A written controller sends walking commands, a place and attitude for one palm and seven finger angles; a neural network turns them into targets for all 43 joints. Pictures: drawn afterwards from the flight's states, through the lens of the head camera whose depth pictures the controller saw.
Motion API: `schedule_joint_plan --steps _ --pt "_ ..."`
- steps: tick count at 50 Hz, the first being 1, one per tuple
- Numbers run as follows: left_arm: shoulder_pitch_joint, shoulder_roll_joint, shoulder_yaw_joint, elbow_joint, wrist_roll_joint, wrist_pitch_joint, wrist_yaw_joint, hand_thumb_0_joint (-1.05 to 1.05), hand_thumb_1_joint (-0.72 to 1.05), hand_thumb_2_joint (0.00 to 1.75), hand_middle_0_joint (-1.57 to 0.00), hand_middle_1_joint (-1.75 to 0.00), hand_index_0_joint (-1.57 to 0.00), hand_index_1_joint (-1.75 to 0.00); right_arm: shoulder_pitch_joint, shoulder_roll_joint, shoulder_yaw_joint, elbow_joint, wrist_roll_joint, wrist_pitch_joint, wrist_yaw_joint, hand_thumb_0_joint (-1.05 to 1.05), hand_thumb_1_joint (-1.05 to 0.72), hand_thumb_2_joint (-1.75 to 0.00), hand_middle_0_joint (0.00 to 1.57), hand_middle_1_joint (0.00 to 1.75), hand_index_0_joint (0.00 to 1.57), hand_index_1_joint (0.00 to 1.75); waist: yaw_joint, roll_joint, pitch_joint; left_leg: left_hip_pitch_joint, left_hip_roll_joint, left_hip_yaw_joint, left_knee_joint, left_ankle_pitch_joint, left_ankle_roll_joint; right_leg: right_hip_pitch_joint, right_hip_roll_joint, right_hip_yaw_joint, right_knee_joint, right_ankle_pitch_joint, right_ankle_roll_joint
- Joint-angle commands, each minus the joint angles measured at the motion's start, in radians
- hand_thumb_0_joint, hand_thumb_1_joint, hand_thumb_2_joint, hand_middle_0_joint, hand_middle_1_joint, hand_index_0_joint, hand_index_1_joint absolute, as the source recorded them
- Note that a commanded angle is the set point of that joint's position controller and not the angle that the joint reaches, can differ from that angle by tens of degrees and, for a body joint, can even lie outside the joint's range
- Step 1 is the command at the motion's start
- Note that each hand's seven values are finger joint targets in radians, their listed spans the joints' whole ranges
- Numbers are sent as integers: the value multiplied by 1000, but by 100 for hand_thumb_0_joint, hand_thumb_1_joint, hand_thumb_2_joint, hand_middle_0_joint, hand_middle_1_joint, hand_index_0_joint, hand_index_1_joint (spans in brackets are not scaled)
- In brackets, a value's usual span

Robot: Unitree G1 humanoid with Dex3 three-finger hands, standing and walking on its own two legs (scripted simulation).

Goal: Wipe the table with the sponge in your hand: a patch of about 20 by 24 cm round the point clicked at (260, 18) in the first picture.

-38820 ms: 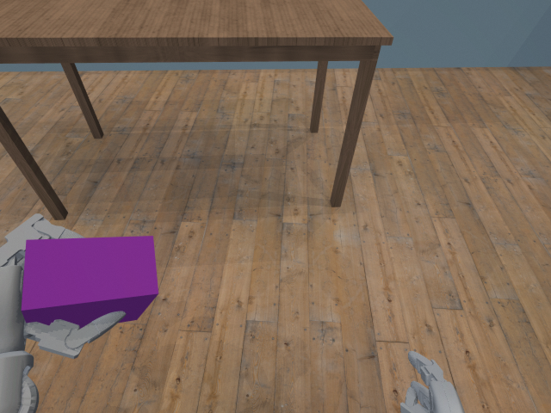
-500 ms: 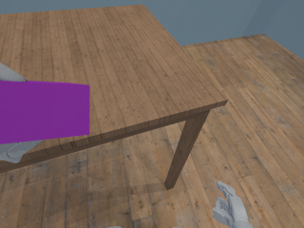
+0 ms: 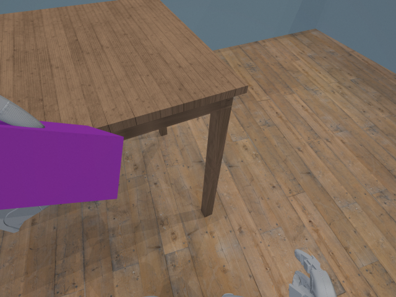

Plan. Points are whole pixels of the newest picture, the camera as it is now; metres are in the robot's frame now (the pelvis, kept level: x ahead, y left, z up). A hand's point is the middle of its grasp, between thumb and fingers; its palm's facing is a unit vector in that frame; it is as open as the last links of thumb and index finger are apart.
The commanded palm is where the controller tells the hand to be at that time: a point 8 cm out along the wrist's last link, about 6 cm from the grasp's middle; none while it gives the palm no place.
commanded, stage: stop stepping back and stand still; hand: left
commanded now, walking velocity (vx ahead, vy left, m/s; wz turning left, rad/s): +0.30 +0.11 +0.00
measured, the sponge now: (64, 155) +0.23 +0.16 +0.26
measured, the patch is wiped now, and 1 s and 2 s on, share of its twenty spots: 0.90 0.90 0.90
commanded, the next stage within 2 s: stand and wait in 0.78 s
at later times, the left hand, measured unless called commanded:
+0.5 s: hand out of the picture +0.09 +0.20 +0.31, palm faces +0.54 -0.77 -0.34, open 10.0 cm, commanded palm +0.04 +0.26 +0.31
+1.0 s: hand out of the picture +0.11 +0.22 +0.31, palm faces +0.61 -0.72 -0.33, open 10.0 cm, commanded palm +0.04 +0.26 +0.31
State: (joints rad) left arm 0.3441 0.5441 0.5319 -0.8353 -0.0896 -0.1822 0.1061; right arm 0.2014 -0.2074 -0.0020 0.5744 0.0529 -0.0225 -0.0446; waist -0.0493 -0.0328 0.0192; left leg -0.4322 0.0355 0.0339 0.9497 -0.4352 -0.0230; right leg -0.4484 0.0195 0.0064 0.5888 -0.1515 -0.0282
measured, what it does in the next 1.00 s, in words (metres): walks backwards: left foot, then right foot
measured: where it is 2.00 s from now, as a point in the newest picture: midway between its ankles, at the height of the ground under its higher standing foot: outside the picture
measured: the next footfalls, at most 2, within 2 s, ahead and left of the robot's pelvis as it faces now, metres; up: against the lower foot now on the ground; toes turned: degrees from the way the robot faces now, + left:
left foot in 0.06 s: -0.02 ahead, +0.14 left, +0.00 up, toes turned +5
right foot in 0.26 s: +0.03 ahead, -0.11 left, +0.00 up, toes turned +4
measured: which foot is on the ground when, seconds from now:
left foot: up 0.00-0.04, down 0.06-0.62, up 0.64-0.86, down 0.88-1.00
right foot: down 0.00-0.06, up 0.08-0.24, down 0.26-0.46, up 0.48-0.62, down 0.64-1.00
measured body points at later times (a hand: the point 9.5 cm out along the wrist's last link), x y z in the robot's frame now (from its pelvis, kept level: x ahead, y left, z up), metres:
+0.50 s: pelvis -0.10 -0.03 +0.00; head -0.12 -0.03 +0.45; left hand +0.06 +0.24 +0.33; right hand +0.08 -0.25 -0.08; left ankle -0.07 +0.12 -0.73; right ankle -0.03 -0.12 -0.70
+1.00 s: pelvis -0.10 -0.04 +0.01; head -0.10 -0.05 +0.46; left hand +0.07 +0.25 +0.32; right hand +0.09 -0.27 -0.08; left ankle -0.09 +0.12 -0.72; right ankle -0.08 -0.13 -0.72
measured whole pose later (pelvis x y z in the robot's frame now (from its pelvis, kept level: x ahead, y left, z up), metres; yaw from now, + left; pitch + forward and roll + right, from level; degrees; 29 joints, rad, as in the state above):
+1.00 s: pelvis -0.10 -0.04 +0.01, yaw +5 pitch -1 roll -1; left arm 0.15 0.48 0.51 -0.58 -0.08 -0.14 0.16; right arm 0.19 -0.26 -0.01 0.63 0.05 -0.04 -0.07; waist -0.01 0.05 0.00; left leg -0.29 0.07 -0.01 0.60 -0.29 -0.03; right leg -0.25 0.04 -0.05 0.58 -0.31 -0.04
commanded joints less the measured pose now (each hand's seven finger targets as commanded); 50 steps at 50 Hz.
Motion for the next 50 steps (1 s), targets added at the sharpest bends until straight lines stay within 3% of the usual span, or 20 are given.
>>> schedule_joint_plan --steps 1,4,5,7,11,12,13,14,20,21,23,25,30,31,32,34,37,40,44,50 --pt "-288 208 154 2 -4 6 77 0 10 130 -120 -160 -120 -160 -68 -132 -36 -119 -12 -47 -39 0 -90 -90 20 30 20 30 7 12 -190 296 33 -7 -450 -5 73 -37 -179 186 -166 -316 -19" --pt "-450 221 114 72 3 9 73 0 10 130 -120 -160 -120 -160 -56 -144 -29 -112 -7 -84 -46 0 -90 -90 20 30 20 30 -6 425 -89 112 280 -304 -756 -189 215 -96 37 4 417 -342 56" --pt "-498 208 100 106 27 15 73 0 10 130 -120 -160 -120 -160 -47 -132 -36 -100 -2 -81 -37 0 -90 -90 20 30 20 30 -16 396 -34 -5 287 -375 -748 -194 257 -118 3 82 589 -291 44" --pt "-381 175 82 225 35 21 52 0 10 130 -120 -160 -120 -160 -31 -128 -37 -76 9 -90 -9 0 -90 -90 20 30 20 30 30 144 -46 -13 245 -256 -644 -104 232 -105 -33 96 525 -274 46" --pt "-347 90 -9 138 23 25 24 0 10 130 -120 -160 -120 -160 -95 -151 -19 -125 -11 -90 -10 0 -90 -90 20 30 20 30 63 144 -56 -150 104 -102 -402 -278 113 310 2 -51 -83 -222 31" --pt "-357 106 -12 106 29 24 19 0 10 130 -120 -160 -120 -160 -116 -144 -25 -137 -16 -82 -12 0 -90 -90 20 30 20 30 68 -62 -42 -236 -2 -6 -94 -215 79 330 -96 144 -233 -296 -28" --pt "-395 153 18 77 25 20 14 0 10 130 -120 -160 -120 -160 -129 -139 -32 -142 -12 -78 -10 0 -90 -90 20 30 20 30 59 -267 -69 -255 -57 -10 222 -132 53 235 -323 547 -425 -419 -121" --pt "-444 160 29 52 33 -2 14 0 10 130 -120 -160 -120 -160 -112 -138 -24 -120 -14 -74 -5 0 -90 -90 20 30 20 30 33 -167 -91 -235 -22 -112 340 -14 45 155 -378 640 -495 -502 -126" --pt "-288 159 79 -26 11 -4 55 0 10 130 -120 -160 -120 -160 -112 -70 11 -105 -25 -54 -38 0 -90 -90 20 30 20 30 29 -35 -156 307 0 44 -370 8 80 -125 -202 164 -284 -596 -64" --pt "-330 140 56 -16 10 -5 61 0 10 130 -120 -160 -120 -160 -112 -89 9 -108 -32 -64 -48 0 -90 -90 20 30 20 30 23 52 -153 314 8 15 -482 -72 94 -98 -153 124 -169 -588 -50" --pt "-483 148 67 14 22 -1 71 0 10 130 -120 -160 -120 -160 -103 -130 -3 -105 -28 -86 -41 0 -90 -90 20 30 20 30 32 388 -156 163 235 -317 -756 -345 197 -48 70 -121 352 -392 32" --pt "-532 171 51 211 33 15 58 0 10 130 -120 -160 -120 -160 -42 -106 -17 -79 -14 -97 -23 0 -90 -90 20 30 20 30 26 269 -111 11 283 -392 -796 -334 252 -50 14 -10 643 -322 23" --pt "-334 90 -13 204 12 43 28 0 10 130 -120 -160 -120 -160 -142 -112 -5 -160 -11 -64 -24 0 -90 -90 20 30 20 30 87 189 -55 -196 105 -78 -419 -283 92 366 8 -87 -134 -286 -8" --pt "-287 106 5 151 13 41 17 0 10 130 -120 -160 -120 -160 -129 -103 -15 -172 -13 -54 -18 0 -90 -90 20 30 20 30 88 -81 -49 -272 9 32 -48 -152 63 407 -111 132 -302 -265 -73" --pt "-304 154 35 67 7 31 11 0 10 130 -120 -160 -120 -160 -125 -113 -26 -178 -8 -49 -12 0 -90 -90 20 30 20 30 72 -317 -75 -346 -35 -3 270 -60 30 362 -330 518 -456 -245 -158" --pt "-352 179 86 -45 3 -13 10 0 10 130 -120 -160 -120 -160 -108 -95 -16 -132 -2 -61 8 0 -90 -90 20 30 20 30 24 -92 -140 -269 35 -131 289 103 20 257 -331 471 -408 -278 -133" --pt "-276 156 113 -57 -8 -26 34 0 10 130 -120 -160 -120 -160 -107 -87 -16 -111 -15 -54 -12 0 -90 -90 20 30 20 30 25 -5 -106 -38 55 -64 -70 161 34 150 -281 256 -326 -107 -110" --pt "-262 146 92 2 2 -19 73 0 10 130 -120 -160 -120 -160 -118 -86 -9 -106 -22 -75 -40 0 -90 -90 20 30 20 30 41 21 -156 262 -5 30 -441 161 62 140 -203 170 -231 -178 -57" --pt "-329 111 61 126 7 2 80 0 10 130 -120 -160 -120 -160 -116 -150 -41 -110 -8 -77 -38 0 -90 -90 20 30 20 30 51 36 -146 233 122 -184 -464 183 117 173 -74 95 -107 -79 26" --pt "-250 137 87 75 7 -10 56 0 10 130 -120 -160 -120 -160 -131 -111 -25 -120 -6 -68 -12 0 -90 -90 20 30 20 30 36 3 -117 184 36 -55 -393 335 46 255 -169 140 -187 158 -15"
